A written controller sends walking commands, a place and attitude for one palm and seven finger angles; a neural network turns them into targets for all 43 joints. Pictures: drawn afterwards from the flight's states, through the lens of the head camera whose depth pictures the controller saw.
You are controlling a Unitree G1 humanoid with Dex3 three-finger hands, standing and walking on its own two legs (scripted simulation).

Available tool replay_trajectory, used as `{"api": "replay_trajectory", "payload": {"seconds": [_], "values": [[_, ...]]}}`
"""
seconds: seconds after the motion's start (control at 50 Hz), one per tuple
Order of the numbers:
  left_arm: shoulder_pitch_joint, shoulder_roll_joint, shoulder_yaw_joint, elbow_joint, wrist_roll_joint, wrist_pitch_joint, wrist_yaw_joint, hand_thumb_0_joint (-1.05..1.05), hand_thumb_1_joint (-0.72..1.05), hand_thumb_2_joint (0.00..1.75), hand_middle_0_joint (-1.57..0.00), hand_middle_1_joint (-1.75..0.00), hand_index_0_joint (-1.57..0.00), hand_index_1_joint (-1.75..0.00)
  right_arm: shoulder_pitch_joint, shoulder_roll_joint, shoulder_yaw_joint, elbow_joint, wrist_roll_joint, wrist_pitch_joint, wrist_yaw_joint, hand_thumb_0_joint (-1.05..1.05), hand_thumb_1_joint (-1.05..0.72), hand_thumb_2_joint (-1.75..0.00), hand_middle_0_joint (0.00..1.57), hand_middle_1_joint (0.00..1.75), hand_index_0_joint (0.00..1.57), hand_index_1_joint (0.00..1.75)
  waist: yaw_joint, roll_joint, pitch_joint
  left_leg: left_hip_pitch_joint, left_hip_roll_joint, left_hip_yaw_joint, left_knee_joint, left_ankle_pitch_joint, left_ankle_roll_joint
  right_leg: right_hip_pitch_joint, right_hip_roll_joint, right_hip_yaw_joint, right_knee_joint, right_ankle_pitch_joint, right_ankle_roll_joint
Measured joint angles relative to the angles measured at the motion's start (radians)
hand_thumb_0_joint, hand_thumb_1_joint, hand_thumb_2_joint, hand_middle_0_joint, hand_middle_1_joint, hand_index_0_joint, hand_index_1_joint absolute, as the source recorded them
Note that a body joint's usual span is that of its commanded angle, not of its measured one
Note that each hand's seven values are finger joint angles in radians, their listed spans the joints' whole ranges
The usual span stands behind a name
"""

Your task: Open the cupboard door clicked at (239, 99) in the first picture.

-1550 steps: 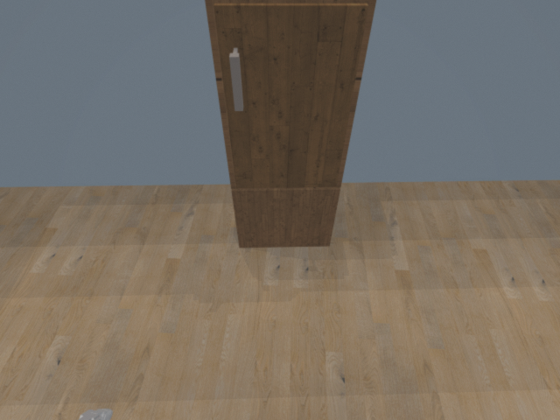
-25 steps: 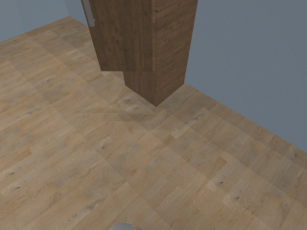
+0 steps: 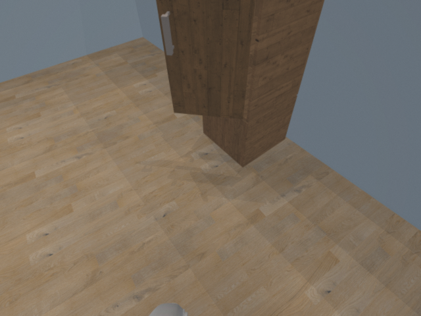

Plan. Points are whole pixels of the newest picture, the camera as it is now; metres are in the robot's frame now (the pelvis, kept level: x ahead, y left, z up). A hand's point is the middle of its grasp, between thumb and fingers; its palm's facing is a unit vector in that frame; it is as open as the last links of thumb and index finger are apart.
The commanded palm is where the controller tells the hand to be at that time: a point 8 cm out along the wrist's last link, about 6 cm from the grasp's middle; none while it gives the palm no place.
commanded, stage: take the last steps up to it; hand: left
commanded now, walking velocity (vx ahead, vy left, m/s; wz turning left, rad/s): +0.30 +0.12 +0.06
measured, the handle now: (168, 33) +1.08 +0.24 +0.04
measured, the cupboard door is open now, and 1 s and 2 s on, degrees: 42 42 42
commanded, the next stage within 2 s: come to a stop and stand still in 1.18 s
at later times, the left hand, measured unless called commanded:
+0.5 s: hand (109, 281) +0.22 +0.26 -0.17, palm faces +0.06 -0.98 -0.20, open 7.4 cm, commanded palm none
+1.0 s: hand (105, 252) +0.30 +0.31 -0.20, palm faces +0.04 -0.99 -0.14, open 7.4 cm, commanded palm none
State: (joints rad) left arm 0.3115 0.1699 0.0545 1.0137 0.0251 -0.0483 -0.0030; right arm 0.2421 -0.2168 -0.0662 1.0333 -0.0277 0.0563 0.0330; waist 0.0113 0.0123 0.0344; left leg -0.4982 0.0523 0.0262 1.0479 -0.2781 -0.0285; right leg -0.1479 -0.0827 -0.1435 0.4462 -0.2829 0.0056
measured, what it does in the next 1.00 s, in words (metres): walks ahead: left foot, then right foot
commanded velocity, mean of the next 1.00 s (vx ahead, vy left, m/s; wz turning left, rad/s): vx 0.29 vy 0.05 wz -0.03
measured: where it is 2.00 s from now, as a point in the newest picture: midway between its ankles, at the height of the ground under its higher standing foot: (191, 262)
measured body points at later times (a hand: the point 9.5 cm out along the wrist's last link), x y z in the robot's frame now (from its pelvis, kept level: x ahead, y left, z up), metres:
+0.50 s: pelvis +0.16 +0.07 -0.01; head +0.17 +0.06 +0.44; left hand +0.21 +0.32 -0.15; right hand +0.20 -0.17 -0.16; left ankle +0.16 +0.19 -0.74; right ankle +0.21 -0.03 -0.72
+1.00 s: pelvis +0.36 +0.14 -0.02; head +0.38 +0.16 +0.43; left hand +0.30 +0.36 -0.18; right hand +0.44 -0.09 -0.16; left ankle +0.44 +0.23 -0.74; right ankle +0.25 +0.00 -0.69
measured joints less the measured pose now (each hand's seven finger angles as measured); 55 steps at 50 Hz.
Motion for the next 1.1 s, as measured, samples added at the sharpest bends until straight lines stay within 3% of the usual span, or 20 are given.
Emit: {"api": "replay_trajectory", "payload": {"seconds": [0.1,0.2,0.24,0.3,0.36,0.44,0.52,0.56,0.6,0.66,0.74,0.86,0.92,0.96,1.02,1.06,1.1], "values": [[0.056,-0.017,-0.012,0.057,0.003,-0.014,-0.006,0.00,0.90,0.90,-0.20,-0.30,-0.20,-0.30,-0.032,0.001,-0.003,-0.023,0.005,-0.020,0.014,0.01,-0.91,-0.90,0.20,0.30,0.20,0.30,0.016,-0.034,0.006,-0.010,0.030,0.039,-0.217,0.059,-0.014,0.087,-0.036,-0.015,-0.118,0.024,0.027],[0.106,-0.018,-0.009,0.103,0.005,-0.003,-0.008,0.00,0.90,0.90,-0.20,-0.30,-0.20,-0.30,-0.080,0.008,0.010,-0.042,0.006,-0.048,0.016,0.01,-0.91,-0.90,0.19,0.30,0.20,0.30,0.050,-0.052,0.021,0.087,0.010,0.086,-0.475,0.052,0.012,0.126,-0.078,-0.023,-0.062,-0.056,0.079],[0.136,-0.026,-0.008,0.111,0.002,0.010,-0.011,0.00,0.90,0.90,-0.20,-0.30,-0.20,-0.30,-0.092,0.000,0.016,-0.065,0.000,-0.077,0.009,0.01,-0.91,-0.90,0.19,0.30,0.20,0.30,0.048,-0.023,0.015,0.131,0.020,0.082,-0.541,0.096,0.047,0.064,-0.078,-0.016,0.118,-0.144,0.063],[0.092,0.000,-0.003,0.120,0.001,0.047,-0.008,0.01,0.90,0.90,-0.20,-0.30,-0.20,-0.30,-0.110,0.042,0.022,-0.075,-0.004,-0.101,-0.019,0.00,-0.91,-0.90,0.20,0.30,0.20,0.30,0.039,-0.058,0.047,0.122,0.005,0.107,-0.438,0.073,0.054,-0.127,-0.065,0.073,0.550,-0.222,0.010],[0.023,0.012,0.006,0.095,0.004,0.058,-0.011,0.01,0.91,0.90,-0.20,-0.30,-0.20,-0.30,-0.079,0.067,0.025,-0.063,-0.001,-0.103,-0.037,0.00,-0.91,-0.90,0.20,0.30,0.20,0.30,0.031,-0.050,0.041,0.172,-0.006,0.116,-0.486,0.053,0.050,-0.271,-0.043,0.063,0.685,-0.165,-0.010],[-0.060,0.005,0.011,0.028,0.003,0.044,-0.018,0.01,0.91,0.90,-0.20,-0.29,-0.19,-0.30,-0.035,0.038,0.010,-0.031,-0.004,-0.098,-0.045,-0.02,-0.95,-0.90,0.20,0.30,0.20,0.30,0.016,-0.022,0.025,0.253,-0.023,0.123,-0.582,0.066,0.056,-0.313,-0.027,0.028,0.474,-0.095,-0.013],[-0.112,0.005,0.012,-0.025,0.006,0.023,-0.023,0.00,0.91,0.90,-0.20,-0.29,-0.19,-0.30,0.019,0.018,0.011,0.011,-0.005,-0.074,-0.034,-0.01,-0.94,-0.90,0.20,0.30,0.20,0.30,0.004,-0.010,0.008,0.307,-0.029,0.126,-0.568,0.011,0.047,-0.231,0.004,0.008,0.238,-0.042,-0.011],[-0.120,0.012,0.012,-0.043,0.009,0.004,-0.020,0.00,0.91,0.90,-0.20,-0.29,-0.19,-0.30,0.048,0.018,0.010,0.027,0.000,-0.062,-0.029,-0.01,-0.93,-0.90,0.20,0.30,0.20,0.30,0.005,-0.020,-0.003,0.283,-0.034,0.123,-0.450,-0.099,0.041,-0.186,0.007,0.020,0.156,0.017,-0.036],[-0.121,0.002,0.007,-0.045,0.005,-0.007,-0.012,0.00,0.91,0.90,-0.20,-0.29,-0.19,-0.30,0.051,0.011,0.009,0.045,0.000,-0.044,-0.022,0.00,-0.92,-0.90,0.20,0.30,0.20,0.30,0.004,0.002,0.001,0.207,-0.024,0.075,-0.231,-0.176,0.037,-0.164,0.023,0.005,0.174,0.013,-0.055],[-0.084,-0.013,-0.001,-0.031,0.000,-0.014,-0.001,0.00,0.91,0.90,-0.20,-0.29,-0.19,-0.30,0.035,0.011,0.005,0.051,-0.002,-0.037,-0.015,0.00,-0.92,-0.90,0.20,0.30,0.20,0.30,-0.010,0.013,-0.003,0.095,0.000,0.040,-0.052,-0.084,0.018,-0.090,0.045,0.000,0.079,0.009,-0.050],[-0.030,-0.009,0.000,0.016,-0.004,-0.028,0.003,0.00,0.93,0.90,-0.20,-0.30,-0.20,-0.30,0.012,0.030,0.007,0.030,0.002,-0.050,-0.007,0.01,-0.91,-0.90,0.20,0.30,0.20,0.30,-0.018,-0.008,-0.007,0.026,0.037,0.047,-0.148,0.003,-0.010,0.008,0.048,0.009,-0.070,0.047,-0.036],[0.035,-0.009,-0.009,0.088,-0.001,-0.021,-0.008,0.00,0.92,0.90,-0.20,-0.30,-0.20,-0.30,-0.043,0.049,0.016,0.005,0.007,-0.061,0.007,0.01,-0.91,-0.90,0.19,0.30,0.20,0.30,0.017,-0.032,0.013,0.038,0.033,0.076,-0.400,0.051,-0.005,0.107,0.020,0.020,-0.107,-0.006,0.011],[0.080,-0.012,-0.006,0.113,-0.003,-0.006,-0.010,0.00,0.91,0.90,-0.20,-0.30,-0.20,-0.30,-0.068,0.047,0.023,-0.014,0.003,-0.082,0.006,0.01,-0.91,-0.90,0.20,0.30,0.20,0.30,0.030,-0.031,0.019,0.108,0.016,0.098,-0.531,0.067,0.019,0.115,0.003,0.032,-0.009,-0.096,0.038],[0.091,-0.012,-0.006,0.122,-0.006,0.014,-0.012,0.00,0.91,0.90,-0.20,-0.30,-0.20,-0.30,-0.087,0.049,0.022,-0.031,-0.005,-0.106,-0.009,0.00,-0.91,-0.90,0.20,0.30,0.20,0.30,0.023,-0.031,0.031,0.097,0.016,0.110,-0.482,0.158,0.059,0.023,-0.008,0.053,0.240,-0.183,0.014],[0.055,0.003,-0.003,0.124,-0.002,0.039,-0.008,0.01,0.91,0.90,-0.20,-0.30,-0.20,-0.30,-0.083,0.069,0.028,-0.042,-0.004,-0.116,-0.029,0.00,-0.91,-0.90,0.20,0.30,0.20,0.30,0.017,-0.053,0.039,0.120,-0.001,0.138,-0.445,0.073,0.085,-0.168,-0.002,0.097,0.620,-0.189,-0.021],[0.017,0.005,0.001,0.107,0.002,0.042,-0.010,0.01,0.91,0.90,-0.20,-0.29,-0.20,-0.30,-0.065,0.070,0.019,-0.040,0.002,-0.121,-0.047,-0.01,-0.92,-0.90,0.20,0.30,0.20,0.30,0.013,-0.050,0.033,0.157,-0.014,0.145,-0.495,0.073,0.085,-0.261,-0.005,0.088,0.694,-0.136,-0.024],[-0.023,0.003,0.003,0.080,0.003,0.041,-0.012,0.01,0.91,0.90,-0.20,-0.29,-0.19,-0.30,-0.044,0.058,0.018,-0.026,0.000,-0.122,-0.054,-0.01,-0.94,-0.90,0.20,0.30,0.20,0.30,0.011,-0.042,0.025,0.199,-0.025,0.149,-0.556,0.088,0.090,-0.317,-0.009,0.075,0.657,-0.091,-0.020]]}}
